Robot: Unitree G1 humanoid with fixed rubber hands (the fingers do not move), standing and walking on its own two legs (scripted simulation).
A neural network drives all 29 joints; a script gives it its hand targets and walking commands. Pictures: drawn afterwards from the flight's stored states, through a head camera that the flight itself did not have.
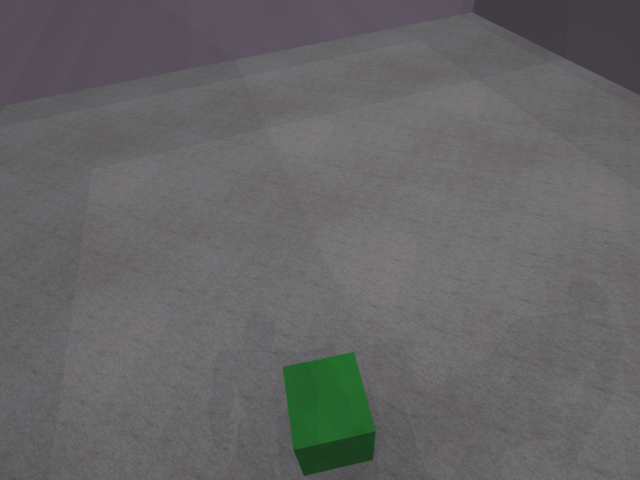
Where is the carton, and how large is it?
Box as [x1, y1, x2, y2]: [283, 352, 375, 475]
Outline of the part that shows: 353,352 283,367 293,449 304,475 372,459 375,430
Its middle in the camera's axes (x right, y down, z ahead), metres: +0.03 +0.50 +1.08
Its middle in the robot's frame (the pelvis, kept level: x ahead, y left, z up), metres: +0.44 +0.06 -0.65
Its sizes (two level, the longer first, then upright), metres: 0.210 0.200 0.250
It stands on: the floor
